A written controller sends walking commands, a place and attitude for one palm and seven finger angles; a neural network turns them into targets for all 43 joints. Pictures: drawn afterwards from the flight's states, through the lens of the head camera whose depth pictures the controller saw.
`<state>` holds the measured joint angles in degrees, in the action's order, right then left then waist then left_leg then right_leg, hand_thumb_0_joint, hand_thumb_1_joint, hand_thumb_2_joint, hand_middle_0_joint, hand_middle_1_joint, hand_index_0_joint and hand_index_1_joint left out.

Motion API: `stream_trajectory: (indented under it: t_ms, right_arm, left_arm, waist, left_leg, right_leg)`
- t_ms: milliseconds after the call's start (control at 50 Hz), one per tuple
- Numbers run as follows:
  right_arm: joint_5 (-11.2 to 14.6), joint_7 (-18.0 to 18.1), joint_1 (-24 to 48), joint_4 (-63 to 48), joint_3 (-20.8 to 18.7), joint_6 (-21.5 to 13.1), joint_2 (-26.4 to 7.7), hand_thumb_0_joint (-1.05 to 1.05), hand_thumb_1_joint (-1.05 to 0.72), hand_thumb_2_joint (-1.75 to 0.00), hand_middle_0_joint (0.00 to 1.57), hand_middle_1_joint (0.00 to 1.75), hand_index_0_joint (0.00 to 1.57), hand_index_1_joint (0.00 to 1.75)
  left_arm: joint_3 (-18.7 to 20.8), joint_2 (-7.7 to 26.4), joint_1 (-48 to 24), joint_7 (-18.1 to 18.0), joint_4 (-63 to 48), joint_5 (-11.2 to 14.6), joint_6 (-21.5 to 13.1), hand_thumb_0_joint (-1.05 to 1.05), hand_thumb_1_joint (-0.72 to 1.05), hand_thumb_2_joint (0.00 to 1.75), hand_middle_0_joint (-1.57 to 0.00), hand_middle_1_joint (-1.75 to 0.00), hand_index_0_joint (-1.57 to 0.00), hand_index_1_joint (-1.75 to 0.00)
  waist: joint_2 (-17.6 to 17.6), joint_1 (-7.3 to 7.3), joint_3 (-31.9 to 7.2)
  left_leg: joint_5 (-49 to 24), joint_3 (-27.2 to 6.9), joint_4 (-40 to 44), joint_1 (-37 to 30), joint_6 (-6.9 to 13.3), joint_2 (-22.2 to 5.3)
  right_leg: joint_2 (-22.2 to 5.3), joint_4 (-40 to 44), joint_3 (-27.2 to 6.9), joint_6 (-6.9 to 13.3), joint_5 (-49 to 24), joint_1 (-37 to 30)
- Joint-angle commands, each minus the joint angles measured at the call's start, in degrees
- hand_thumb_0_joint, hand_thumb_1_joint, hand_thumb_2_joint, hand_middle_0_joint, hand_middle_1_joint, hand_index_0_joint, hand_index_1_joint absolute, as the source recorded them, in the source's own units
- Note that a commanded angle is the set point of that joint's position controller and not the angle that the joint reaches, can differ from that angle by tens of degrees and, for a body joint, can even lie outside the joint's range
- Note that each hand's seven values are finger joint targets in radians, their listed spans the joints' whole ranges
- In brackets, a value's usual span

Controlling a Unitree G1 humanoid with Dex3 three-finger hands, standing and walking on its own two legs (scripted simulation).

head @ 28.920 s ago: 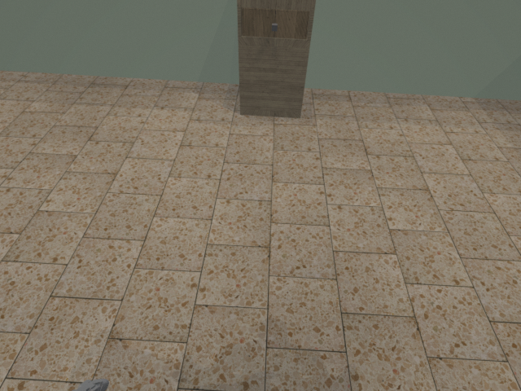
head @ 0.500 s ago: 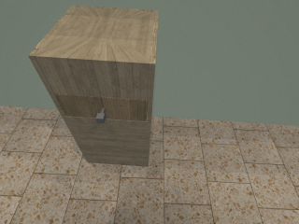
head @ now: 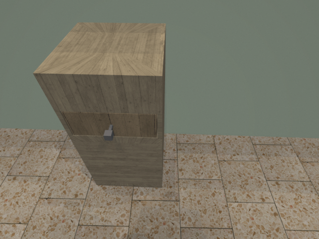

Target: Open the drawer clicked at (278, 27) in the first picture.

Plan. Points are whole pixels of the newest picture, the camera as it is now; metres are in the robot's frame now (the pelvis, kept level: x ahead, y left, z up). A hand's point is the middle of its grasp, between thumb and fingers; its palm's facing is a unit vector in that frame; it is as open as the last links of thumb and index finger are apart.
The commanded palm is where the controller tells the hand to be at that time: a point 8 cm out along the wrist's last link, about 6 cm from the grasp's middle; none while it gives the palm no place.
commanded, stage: look again from close up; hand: left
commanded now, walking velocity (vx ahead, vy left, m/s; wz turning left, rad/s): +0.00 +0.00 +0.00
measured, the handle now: (109, 132) +0.55 +0.24 -0.15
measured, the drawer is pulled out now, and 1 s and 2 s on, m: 0.00 0.00 0.00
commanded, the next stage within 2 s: raise the hand with hooked fingers in 0.02 s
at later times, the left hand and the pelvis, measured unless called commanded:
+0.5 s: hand (95, 229) +0.16 +0.17 -0.06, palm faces -0.10 -0.31 -0.95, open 8.3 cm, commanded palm +0.13 +0.22 -0.02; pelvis -0.03 -0.02 -0.03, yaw -2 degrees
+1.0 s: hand (79, 200) +0.22 +0.22 -0.01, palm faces -0.05 -0.13 -0.99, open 11.3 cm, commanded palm +0.19 +0.23 +0.05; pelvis -0.02 -0.01 -0.03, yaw -1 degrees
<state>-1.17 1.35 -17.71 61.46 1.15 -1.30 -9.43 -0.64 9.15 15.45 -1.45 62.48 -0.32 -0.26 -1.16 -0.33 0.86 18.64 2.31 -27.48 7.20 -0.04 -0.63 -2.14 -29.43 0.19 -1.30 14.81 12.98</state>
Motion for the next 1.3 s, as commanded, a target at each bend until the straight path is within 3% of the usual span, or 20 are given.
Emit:
stream_trajectory:
  t_ms: [0, 80, 100, 120, 140, 160, 180, 200, 260, 320, 380, 460, 520, 560, 620, 680, 840, 920, 1060, 1280]
  right_arm:
    - [0.3, 0.5, -3.3, -1.3, -1.3, -0.8, -5.6, 0.0, -0.9, -0.9, 0.2, 0.3, 0.2, 0.3]
    - [0.4, 0.6, -3.6, -0.4, -1.2, -0.6, -5.1, 0.0, -0.9, -0.9, 0.2, 0.3, 0.2, 0.3]
    - [1.0, 0.1, 3.7, -4.2, -2.2, -0.6, -7.5, 0.0, -0.9, -0.9, 0.2, 0.3, 0.2, 0.3]
    - [4.0, 3.0, 3.9, -22.5, -1.9, -9.0, -15.1, 0.0, -0.9, -0.9, 0.2, 0.3, 0.2, 0.3]
    - [3.0, 5.3, 8.7, -20.3, -2.3, -14.5, -10.1, 0.0, -0.9, -0.9, 0.2, 0.3, 0.2, 0.3]
    - [4.1, 5.4, 7.4, -16.7, -3.5, -16.0, -10.3, 0.0, -0.9, -0.9, 0.2, 0.3, 0.2, 0.3]
    - [4.6, 5.3, 7.4, -16.9, -2.7, -16.3, -6.9, 0.0, -0.9, -0.9, 0.2, 0.3, 0.2, 0.3]
    - [4.7, 5.0, 9.8, -21.8, -2.4, -17.2, -9.0, 0.0, -0.9, -0.9, 0.2, 0.3, 0.2, 0.3]
    - [0.8, 3.7, 10.1, -26.1, -3.2, -16.1, -11.6, 0.0, -0.9, -0.9, 0.2, 0.3, 0.2, 0.3]
    - [-1.8, 0.9, 11.9, -32.3, -5.3, -11.2, -11.6, 0.0, -0.9, -0.9, 0.2, 0.3, 0.2, 0.3]
    - [-1.4, -2.3, 15.5, -36.3, -5.2, -4.0, -10.8, 0.0, -0.9, -0.9, 0.2, 0.3, 0.2, 0.3]
    - [-1.7, -3.7, 19.0, -39.9, -4.9, 0.1, -10.0, 0.0, -0.9, -0.9, 0.2, 0.3, 0.2, 0.3]
    - [-3.3, -3.2, 17.2, -40.6, -5.4, 1.3, -8.9, 0.0, -0.9, -0.9, 0.2, 0.3, 0.2, 0.3]
    - [-4.3, -2.5, 16.9, -39.8, -5.4, 1.7, -8.4, 0.0, -0.9, -0.9, 0.2, 0.3, 0.2, 0.3]
    - [-4.1, -1.7, 16.2, -39.1, -5.6, 0.6, -8.5, 0.0, -0.9, -0.9, 0.2, 0.3, 0.2, 0.3]
    - [-4.7, -1.9, 17.0, -38.3, -5.3, 0.8, -8.9, 0.0, -0.9, -0.9, 0.2, 0.3, 0.2, 0.3]
    - [-0.1, -0.6, 20.1, -39.9, -3.0, 3.7, -9.3, 0.0, -0.9, -0.9, 0.2, 0.3, 0.2, 0.3]
    - [-1.1, 0.2, 18.3, -38.9, -2.2, 3.0, -9.5, 0.0, -0.9, -0.9, 0.2, 0.3, 0.2, 0.3]
    - [-2.7, 0.0, 14.9, -37.1, -4.2, 1.6, -9.5, 0.0, -0.9, -0.9, 0.2, 0.3, 0.2, 0.3]
    - [0.0, -0.1, 16.8, -35.7, -4.6, 3.0, -10.6, 0.0, -0.9, -0.9, 0.2, 0.3, 0.2, 0.3]
  left_arm:
    - [1.4, 5.9, 2.7, -0.2, -1.4, -0.2, -1.0, 0.0, 0.9, 0.9, -0.2, -0.3, -0.2, -0.3]
    - [1.4, 5.3, 3.0, -0.2, -0.9, -0.2, -0.9, 0.0, 0.9, 0.9, -0.2, -0.3, -0.2, -0.3]
    - [1.7, 7.6, 8.7, -2.8, 1.4, -0.4, -1.6, 0.0, 0.9, 0.9, -0.2, -0.3, -0.2, -0.3]
    - [1.3, 25.9, -40.0, -3.0, -84.8, -9.6, -12.0, 0.0, 0.88, 0.89, -0.2, -0.32, -0.2, -0.32]
    - [3.4, 21.2, -11.4, -7.1, -67.5, -11.1, -6.3, 0.0, 0.85, 0.88, -0.2, -0.33, -0.2, -0.33]
    - [1.6, 15.1, -8.7, -10.4, -65.1, -7.7, -2.1, 0.0, 0.83, 0.87, -0.21, -0.34, -0.21, -0.34]
    - [-4.4, 3.8, 6.8, -10.8, -55.7, -9.7, 3.0, 0.0, 0.81, 0.86, -0.21, -0.36, -0.21, -0.36]
    - [-5.9, 5.7, -2.3, -10.8, -67.0, -11.9, 2.2, 0.0, 0.78, 0.85, -0.21, -0.37, -0.21, -0.37]
    - [-3.8, 9.9, 3.2, -14.9, -63.3, -28.0, 1.4, 0.0, 0.71, 0.82, -0.21, -0.42, -0.21, -0.42]
    - [-3.6, 8.2, 20.0, -17.9, -55.2, -42.6, 1.3, 0.0, 0.64, 0.79, -0.22, -0.47, -0.22, -0.47]
    - [-1.9, 9.9, 25.6, -19.2, -56.6, -52.6, -1.0, 0.0, 0.57, 0.76, -0.22, -0.51, -0.22, -0.51]
    - [3.1, 16.4, 15.8, -23.0, -67.0, -60.9, -4.2, 0.0, 0.48, 0.72, -0.23, -0.57, -0.23, -0.57]
    - [5.4, 20.1, 3.2, -27.7, -75.3, -64.9, -5.4, 0.0, 0.41, 0.69, -0.24, -0.62, -0.24, -0.62]
    - [6.4, 22.7, -8.7, -30.3, -83.0, -65.4, -7.5, 0.0, 0.36, 0.67, -0.24, -0.64, -0.24, -0.64]
    - [5.1, 22.0, -9.8, -31.7, -83.1, -63.4, -11.0, 0.0, 0.29, 0.64, -0.24, -0.69, -0.24, -0.69]
    - [4.6, 21.4, -10.1, -31.4, -78.6, -62.1, -10.8, 0.0, 0.22, 0.61, -0.25, -0.74, -0.25, -0.74]
    - [1.6, 19.0, 1.8, -18.5, -69.9, -55.9, 7.6, 0.0, 0.04, 0.53, -0.26, -0.86, -0.26, -0.86]
    - [4.5, 23.1, -0.7, -14.9, -75.1, -57.3, 4.8, 0.0, -0.06, 0.49, -0.27, -0.92, -0.27, -0.92]
    - [7.7, 24.5, -10.7, -20.5, -79.4, -58.6, -3.8, 0.0, -0.22, 0.42, -0.28, -1.02, -0.28, -1.02]
    - [1.7, 23.0, -19.4, -14.4, -71.5, -56.4, 4.8, 0.0, -0.48, 0.31, -0.3, -1.18, -0.3, -1.18]
  waist:
    - [0.5, 0.46, 2.6]
    - [0.5, 0.46, 3.0]
    - [9.9, 3.49, 5.6]
    - [-9.6, -2.52, -23.7]
    - [-16.3, 2.85, -19.4]
    - [-14.7, 0.92, -14.6]
    - [-8.1, 0.99, -8.9]
    - [-5.0, 0.11, -2.8]
    - [5.2, -0.66, -2.0]
    - [14.8, 4.16, -1.8]
    - [16.6, 8.15, -5.5]
    - [6.8, 8.96, -9.0]
    - [-1.5, 6.42, -17.1]
    - [-1.2, 3.6, -20.9]
    - [-5.1, 1.74, -21.5]
    - [-1.4, 0.29, -19.6]
    - [10.9, 4.99, -16.1]
    - [5.4, 5.76, -14.3]
    - [-2.5, 3.95, -17.0]
    - [0.4, 4.45, -14.9]
  left_leg:
    - [-10.5, -3.6, 6.5, 5.3, 1.9, -5.0]
    - [-9.4, -3.6, 6.9, 5.4, 1.8, -5.0]
    - [-10.7, -0.9, -4.7, 10.2, -0.2, -6.2]
    - [-20.9, -1.1, 3.9, -3.8, 2.6, 0.9]
    - [-30.8, -0.2, 3.3, -5.4, 2.5, -0.7]
    - [-22.3, -0.2, 2.9, -0.2, 0.1, -0.9]
    - [-16.3, -0.7, 3.6, 5.0, 0.3, -1.3]
    - [-11.1, -2.4, 3.5, 8.2, 0.5, -0.6]
    - [-6.0, -3.3, -2.3, 14.8, 1.4, 1.8]
    - [-3.1, -1.6, -5.9, 20.5, 0.4, 2.9]
    - [-5.1, 0.0, -7.1, 25.3, -0.4, 3.2]
    - [-4.1, 0.6, -10.0, 25.8, 0.3, 4.2]
    - [-5.6, 0.3, -15.1, 20.7, 1.0, 4.4]
    - [-5.0, -1.2, -19.7, 17.9, 1.4, 4.4]
    - [-3.8, -1.7, -23.6, 15.5, 1.7, 4.1]
    - [-3.0, -2.6, -24.5, 19.0, 1.7, 3.8]
    - [-4.0, -0.7, -10.7, 23.2, 1.2, 2.5]
    - [-7.9, -0.8, -7.9, 19.5, 1.5, 1.9]
    - [-13.1, -1.9, -8.8, 12.6, 1.1, 1.8]
    - [-17.2, -1.8, -3.3, 10.6, 0.5, 1.2]
  right_leg:
    - [-2.9, 4.0, -2.8, 3.0, -10.2, -2.3]
    - [-2.8, 4.3, -2.8, 3.0, -9.6, -2.0]
    - [-6.7, 4.2, -5.7, 2.1, -31.3, -1.6]
    - [0.0, -1.7, -7.4, 4.1, -23.4, -7.5]
    - [1.4, -3.3, -2.6, 5.1, -12.1, -3.7]
    - [1.9, -3.1, 0.7, 4.2, -4.9, 0.9]
    - [1.9, -2.3, 1.9, 3.3, -3.0, 3.3]
    - [1.7, -1.3, 0.9, 3.2, -2.3, 5.7]
    - [3.0, -2.4, 0.2, 3.8, 4.7, 13.4]
    - [3.2, -1.7, -1.7, 4.2, 13.1, 15.0]
    - [2.6, -4.4, -5.1, 5.4, 4.8, 10.7]
    - [2.5, -7.8, -6.8, 5.9, 2.6, 11.4]
    - [2.6, -10.8, -8.8, 6.0, 0.8, 16.7]
    - [2.2, -12.3, -9.7, 5.4, 3.5, 22.2]
    - [2.1, -13.4, -8.9, 5.5, 5.3, 28.3]
    - [2.3, -14.2, -7.3, 4.9, 4.2, 29.1]
    - [2.0, -8.1, -2.3, 3.0, -2.5, 6.7]
    - [1.8, -7.6, -1.1, 3.6, -5.6, 4.5]
    - [2.5, -8.1, 0.6, 4.3, -6.9, 8.3]
    - [2.4, -4.9, 1.9, 3.9, -10.1, 3.0]
